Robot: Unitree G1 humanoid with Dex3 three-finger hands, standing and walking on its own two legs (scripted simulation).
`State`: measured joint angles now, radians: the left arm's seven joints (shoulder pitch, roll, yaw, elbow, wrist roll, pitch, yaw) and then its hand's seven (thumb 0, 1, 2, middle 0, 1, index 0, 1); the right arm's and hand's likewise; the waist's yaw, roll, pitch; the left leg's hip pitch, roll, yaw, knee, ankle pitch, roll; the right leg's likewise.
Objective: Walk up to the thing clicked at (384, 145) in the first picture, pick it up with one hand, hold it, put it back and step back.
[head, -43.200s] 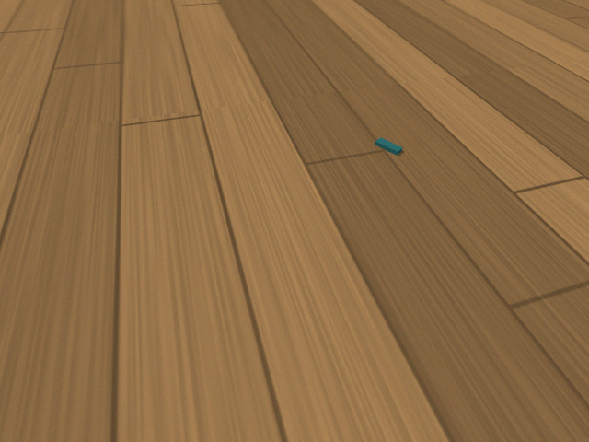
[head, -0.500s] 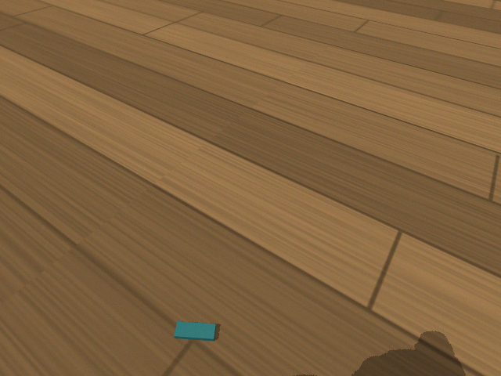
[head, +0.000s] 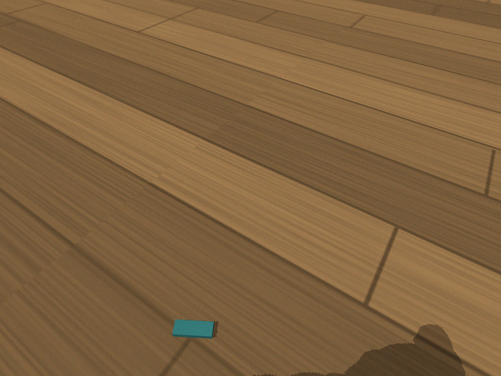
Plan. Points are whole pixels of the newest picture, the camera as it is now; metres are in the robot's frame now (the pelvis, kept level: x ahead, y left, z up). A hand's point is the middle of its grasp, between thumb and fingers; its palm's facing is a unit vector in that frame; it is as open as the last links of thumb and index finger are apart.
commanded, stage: stand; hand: left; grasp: from above
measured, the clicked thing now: (193, 328) +0.45 +0.22 -0.77
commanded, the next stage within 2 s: step back in 1.34 s
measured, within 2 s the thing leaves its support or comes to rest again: neither
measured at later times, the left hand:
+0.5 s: hand out of the picture +0.08 +0.24 -0.16, palm faces +0.02 -0.94 -0.33, open 7.3 cm
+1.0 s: hand out of the picture +0.09 +0.24 -0.16, palm faces +0.01 -0.94 -0.34, open 7.3 cm
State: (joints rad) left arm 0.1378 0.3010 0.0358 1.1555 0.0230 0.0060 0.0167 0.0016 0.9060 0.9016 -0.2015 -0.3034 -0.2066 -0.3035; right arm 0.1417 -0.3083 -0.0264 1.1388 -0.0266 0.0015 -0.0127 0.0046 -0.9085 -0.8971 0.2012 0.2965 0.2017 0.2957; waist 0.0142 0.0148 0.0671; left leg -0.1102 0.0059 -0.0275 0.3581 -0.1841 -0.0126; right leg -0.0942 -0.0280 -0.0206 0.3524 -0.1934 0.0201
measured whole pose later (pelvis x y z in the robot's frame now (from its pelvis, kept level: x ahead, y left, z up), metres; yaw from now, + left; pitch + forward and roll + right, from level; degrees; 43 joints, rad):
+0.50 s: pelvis +0.01 -0.01 +0.00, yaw +0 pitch -3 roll +0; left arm 0.10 0.31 0.03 1.16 0.02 0.00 0.01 0.00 0.91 0.90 -0.20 -0.30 -0.21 -0.30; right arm 0.11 -0.32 -0.01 1.14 -0.02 0.00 -0.01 0.00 -0.91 -0.90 0.20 0.30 0.20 0.30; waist 0.01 0.02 0.06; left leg -0.10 0.02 -0.03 0.33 -0.18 -0.02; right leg -0.08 -0.02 -0.02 0.33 -0.19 0.01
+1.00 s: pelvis +0.02 -0.01 +0.00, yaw +0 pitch -2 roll +0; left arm 0.10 0.32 0.03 1.15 0.01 0.00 0.00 0.00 0.91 0.90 -0.20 -0.30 -0.21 -0.30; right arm 0.11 -0.33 -0.01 1.14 -0.02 0.00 0.00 0.00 -0.91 -0.90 0.20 0.30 0.20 0.30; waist 0.01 0.01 0.05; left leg -0.09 0.02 -0.03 0.32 -0.19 -0.02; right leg -0.08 -0.02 -0.02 0.32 -0.20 0.01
